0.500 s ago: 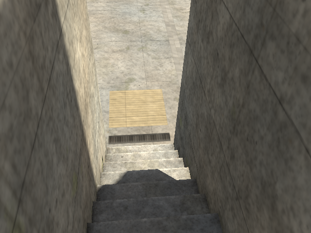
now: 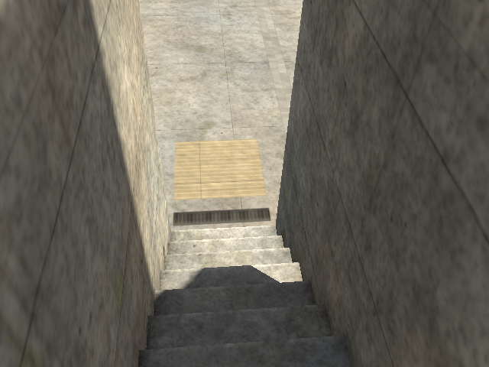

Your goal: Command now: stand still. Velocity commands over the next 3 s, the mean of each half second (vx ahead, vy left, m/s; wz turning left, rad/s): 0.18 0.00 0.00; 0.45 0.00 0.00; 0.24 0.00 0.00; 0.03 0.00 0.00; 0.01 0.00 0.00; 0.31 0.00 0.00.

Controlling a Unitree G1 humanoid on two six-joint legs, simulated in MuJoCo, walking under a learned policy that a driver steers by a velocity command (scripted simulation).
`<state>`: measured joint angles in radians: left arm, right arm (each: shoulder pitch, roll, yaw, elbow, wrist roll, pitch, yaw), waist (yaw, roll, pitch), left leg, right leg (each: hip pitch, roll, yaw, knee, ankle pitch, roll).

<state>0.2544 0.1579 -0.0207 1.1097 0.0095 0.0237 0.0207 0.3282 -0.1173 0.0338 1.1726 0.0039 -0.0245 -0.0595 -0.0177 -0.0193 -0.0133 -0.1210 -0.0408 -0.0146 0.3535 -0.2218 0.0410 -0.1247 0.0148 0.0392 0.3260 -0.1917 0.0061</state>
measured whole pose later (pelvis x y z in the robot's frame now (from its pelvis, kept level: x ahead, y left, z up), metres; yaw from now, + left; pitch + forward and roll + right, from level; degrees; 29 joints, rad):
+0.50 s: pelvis +0.07 -0.03 -0.05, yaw +1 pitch +1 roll -2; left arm 0.34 0.19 0.04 1.08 0.03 -0.05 0.03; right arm 0.51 -0.21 -0.08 1.14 -0.03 -0.04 -0.06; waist -0.02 0.07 -0.06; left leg -0.34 0.00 -0.06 0.99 -0.61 0.10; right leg -0.29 0.07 -0.07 0.77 -0.52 -0.06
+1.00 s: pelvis +0.31 -0.04 -0.24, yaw +2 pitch +0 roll +0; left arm 0.26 0.16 0.02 0.99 0.06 -0.04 0.05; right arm 0.48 -0.20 -0.03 1.07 0.00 -0.11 -0.02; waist 0.04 0.00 0.02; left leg -0.24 -0.10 0.06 0.78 -0.53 0.12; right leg -0.78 0.00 0.13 1.26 -0.11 -0.02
